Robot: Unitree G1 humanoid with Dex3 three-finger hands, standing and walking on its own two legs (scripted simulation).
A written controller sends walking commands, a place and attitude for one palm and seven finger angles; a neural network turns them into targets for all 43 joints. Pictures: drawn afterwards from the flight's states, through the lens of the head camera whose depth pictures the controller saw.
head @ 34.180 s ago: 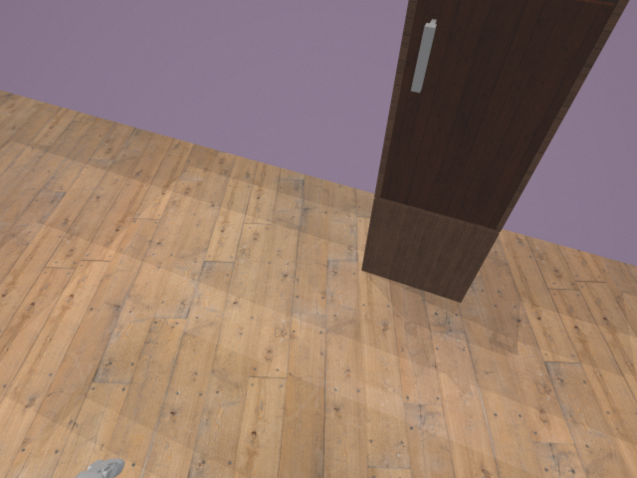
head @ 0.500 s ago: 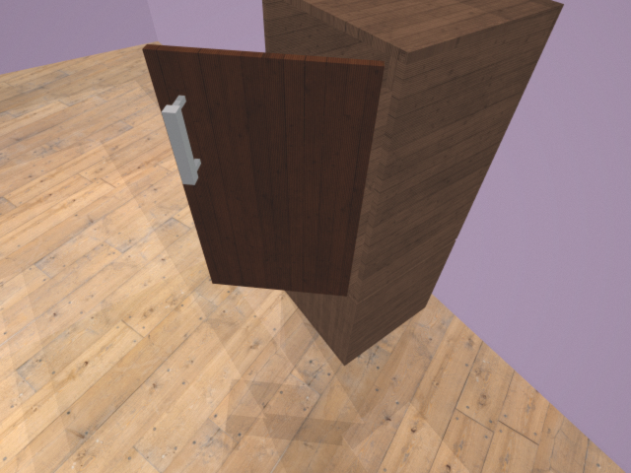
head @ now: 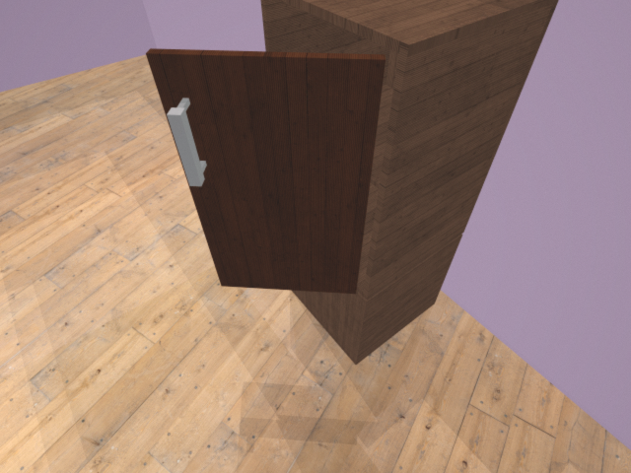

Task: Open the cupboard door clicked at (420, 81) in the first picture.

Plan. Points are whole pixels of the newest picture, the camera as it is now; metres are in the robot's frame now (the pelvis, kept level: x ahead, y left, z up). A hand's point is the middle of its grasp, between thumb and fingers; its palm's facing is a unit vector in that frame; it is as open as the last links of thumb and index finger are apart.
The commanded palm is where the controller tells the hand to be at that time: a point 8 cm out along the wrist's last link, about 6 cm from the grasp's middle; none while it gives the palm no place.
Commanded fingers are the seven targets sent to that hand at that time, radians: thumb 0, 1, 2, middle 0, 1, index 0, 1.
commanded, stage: look again from close up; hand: left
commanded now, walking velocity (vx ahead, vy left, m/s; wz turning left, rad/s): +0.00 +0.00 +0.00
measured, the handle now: (190, 143) +0.59 +0.25 +0.11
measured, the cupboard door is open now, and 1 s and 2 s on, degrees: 49 49 49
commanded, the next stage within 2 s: shuffle to correct the standing spot in 0.06 s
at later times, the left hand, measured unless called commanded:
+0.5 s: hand out of the picture +0.00 +0.19 -0.19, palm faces +0.06 -0.98 -0.17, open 7.4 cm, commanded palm none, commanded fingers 0.00 0.90 0.90 -0.20 -0.30 -0.20 -0.30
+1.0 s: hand out of the picture +0.14 +0.19 -0.17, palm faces +0.00 -0.98 -0.20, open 7.3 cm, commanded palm none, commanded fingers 0.00 0.90 0.90 -0.20 -0.30 -0.20 -0.30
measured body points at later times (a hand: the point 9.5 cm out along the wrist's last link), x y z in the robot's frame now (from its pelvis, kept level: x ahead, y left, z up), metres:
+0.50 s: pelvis +0.03 +0.02 -0.01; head +0.04 +0.04 +0.44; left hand +0.00 +0.24 -0.17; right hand +0.03 -0.21 -0.16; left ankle -0.01 +0.10 -0.74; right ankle -0.01 -0.11 -0.73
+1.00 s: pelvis +0.07 +0.01 +0.00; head +0.09 +0.01 +0.45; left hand +0.14 +0.24 -0.15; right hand +0.06 -0.20 -0.16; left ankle -0.01 +0.10 -0.74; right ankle +0.06 -0.09 -0.74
